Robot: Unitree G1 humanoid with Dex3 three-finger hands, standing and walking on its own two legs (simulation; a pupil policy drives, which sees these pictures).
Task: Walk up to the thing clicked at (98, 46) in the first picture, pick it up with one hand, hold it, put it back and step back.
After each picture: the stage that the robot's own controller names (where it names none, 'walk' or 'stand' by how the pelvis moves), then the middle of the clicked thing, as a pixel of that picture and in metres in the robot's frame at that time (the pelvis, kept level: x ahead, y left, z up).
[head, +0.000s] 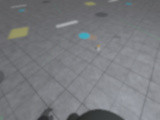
stand; (98, 47) +1.58 -0.14 -0.72
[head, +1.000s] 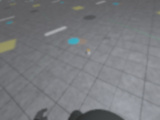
walk; (88, 51) +1.43 +0.17 -0.70
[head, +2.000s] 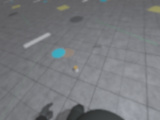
walk; (76, 68) +0.86 +0.35 -0.71
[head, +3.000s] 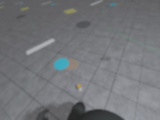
walk; (79, 87) +0.54 +0.24 -0.71
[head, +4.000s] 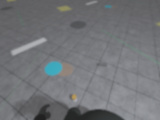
stand; (74, 98) +0.36 +0.20 -0.70
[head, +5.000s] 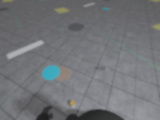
stand; (72, 103) +0.31 +0.19 -0.72
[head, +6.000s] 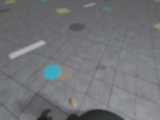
stand; (74, 102) +0.32 +0.19 -0.73
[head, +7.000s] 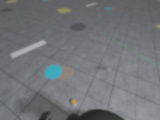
stand; (74, 102) +0.32 +0.19 -0.73
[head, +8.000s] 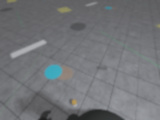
stand; (74, 103) +0.31 +0.18 -0.73
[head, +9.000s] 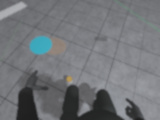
go down; (69, 79) +0.35 +0.20 -0.53
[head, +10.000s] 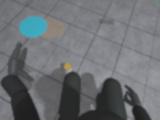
go down; (68, 68) +0.39 +0.23 -0.32
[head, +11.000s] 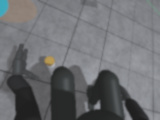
close in; (50, 62) +0.37 +0.26 -0.24
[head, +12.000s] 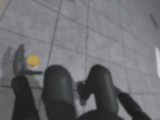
close; (33, 62) +0.37 +0.28 -0.21
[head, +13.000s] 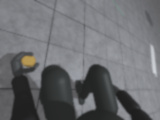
close; (29, 62) +0.36 +0.28 -0.21
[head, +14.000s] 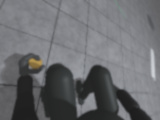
lift; (35, 64) +0.34 +0.26 -0.22
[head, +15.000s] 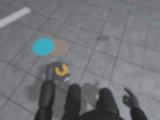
lift; (63, 73) +0.31 +0.20 +0.00
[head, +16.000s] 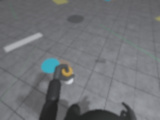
hold; (68, 75) +0.32 +0.17 +0.01
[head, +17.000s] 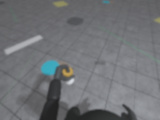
hold; (68, 76) +0.32 +0.17 +0.00
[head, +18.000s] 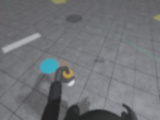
hold; (69, 77) +0.32 +0.16 -0.02
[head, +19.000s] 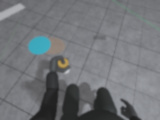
crouch; (64, 66) +0.38 +0.19 -0.07
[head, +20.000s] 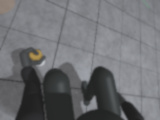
lower; (38, 58) +0.39 +0.27 -0.21
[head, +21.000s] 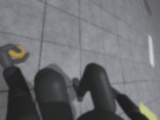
lower; (18, 55) +0.41 +0.30 -0.22
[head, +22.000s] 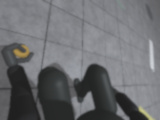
lower; (23, 54) +0.40 +0.30 -0.22
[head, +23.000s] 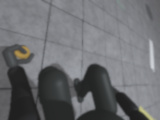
lower; (23, 55) +0.39 +0.30 -0.22
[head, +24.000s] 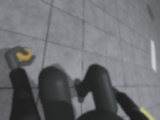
loosen; (25, 57) +0.39 +0.30 -0.22
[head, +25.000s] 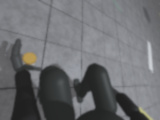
withdraw; (29, 60) +0.38 +0.27 -0.22
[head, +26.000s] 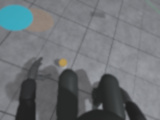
walk; (63, 64) +0.40 +0.23 -0.30
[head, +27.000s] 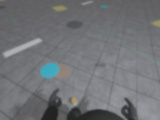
stand; (74, 101) +0.33 +0.16 -0.65
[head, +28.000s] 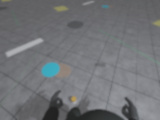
stand; (74, 100) +0.35 +0.18 -0.67
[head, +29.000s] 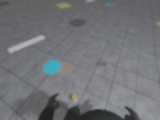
stand; (74, 97) +0.35 +0.17 -0.68
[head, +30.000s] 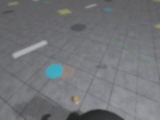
walk; (76, 100) +0.36 +0.17 -0.72
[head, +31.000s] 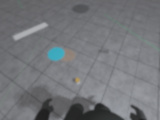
walk; (77, 81) +0.49 +0.17 -0.71
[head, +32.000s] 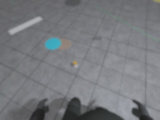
walk; (75, 64) +0.74 +0.25 -0.69
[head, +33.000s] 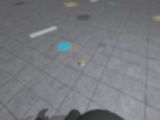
stand; (82, 63) +1.00 +0.19 -0.70
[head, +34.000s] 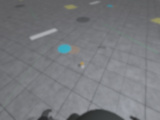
stand; (82, 65) +1.00 +0.17 -0.72
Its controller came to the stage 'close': yes
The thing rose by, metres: 0.72
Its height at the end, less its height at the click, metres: +0.00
